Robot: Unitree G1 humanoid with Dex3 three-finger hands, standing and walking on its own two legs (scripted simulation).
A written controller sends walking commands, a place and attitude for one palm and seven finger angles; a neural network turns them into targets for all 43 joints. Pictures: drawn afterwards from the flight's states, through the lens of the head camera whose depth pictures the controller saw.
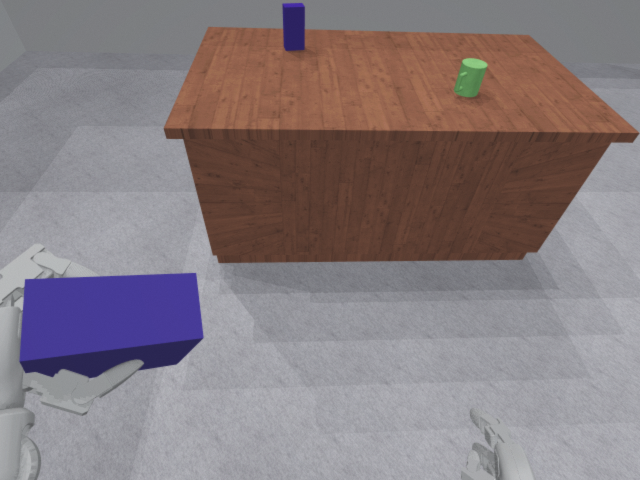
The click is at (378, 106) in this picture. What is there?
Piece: table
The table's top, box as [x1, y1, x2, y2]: [164, 27, 638, 142]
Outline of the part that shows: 164,126 166,138 632,142 638,134 638,132 528,35 305,29 305,49 286,51 283,47 282,29 208,27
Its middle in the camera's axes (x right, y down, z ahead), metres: +0.23 -0.58 +1.37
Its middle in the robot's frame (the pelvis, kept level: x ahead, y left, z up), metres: +1.42 -0.17 -0.12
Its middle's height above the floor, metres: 0.66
